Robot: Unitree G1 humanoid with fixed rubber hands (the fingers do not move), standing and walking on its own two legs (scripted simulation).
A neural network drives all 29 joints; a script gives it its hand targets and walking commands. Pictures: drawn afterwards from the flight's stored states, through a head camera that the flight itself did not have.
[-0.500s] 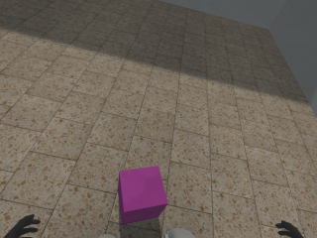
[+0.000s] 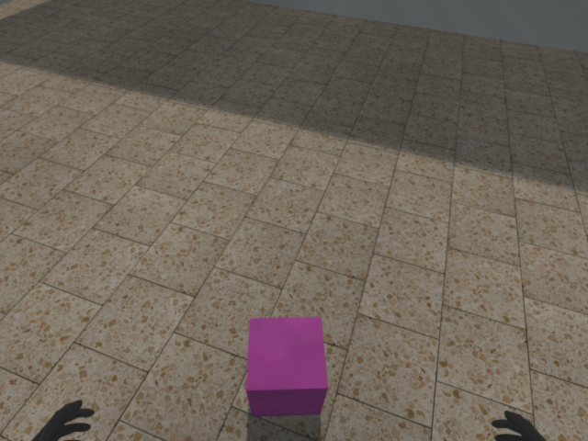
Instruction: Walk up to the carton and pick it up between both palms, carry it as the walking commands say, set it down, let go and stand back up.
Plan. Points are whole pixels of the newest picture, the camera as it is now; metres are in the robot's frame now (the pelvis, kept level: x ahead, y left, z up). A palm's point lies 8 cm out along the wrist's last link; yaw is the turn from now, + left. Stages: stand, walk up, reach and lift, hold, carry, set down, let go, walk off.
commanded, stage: walk up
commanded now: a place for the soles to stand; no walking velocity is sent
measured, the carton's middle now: (286, 367) +0.47 +0.01 -0.62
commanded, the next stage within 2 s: none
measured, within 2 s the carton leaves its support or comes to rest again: neither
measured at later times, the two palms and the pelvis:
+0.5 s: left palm out of the picture +0.07 +0.34 -0.07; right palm out of the picture +0.12 -0.33 -0.05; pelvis -0.01 +0.00 +0.02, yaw +5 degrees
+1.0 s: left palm out of the picture +0.09 +0.33 -0.07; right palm (528, 433) +0.18 -0.31 -0.07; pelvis +0.03 -0.01 +0.02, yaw +7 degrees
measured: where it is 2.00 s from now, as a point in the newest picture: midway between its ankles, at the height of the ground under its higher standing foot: outside the picture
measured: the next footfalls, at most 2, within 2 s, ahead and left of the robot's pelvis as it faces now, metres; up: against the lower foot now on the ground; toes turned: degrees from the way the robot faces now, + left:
none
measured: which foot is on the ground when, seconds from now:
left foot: down 0.00-1.00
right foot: down 0.00-1.00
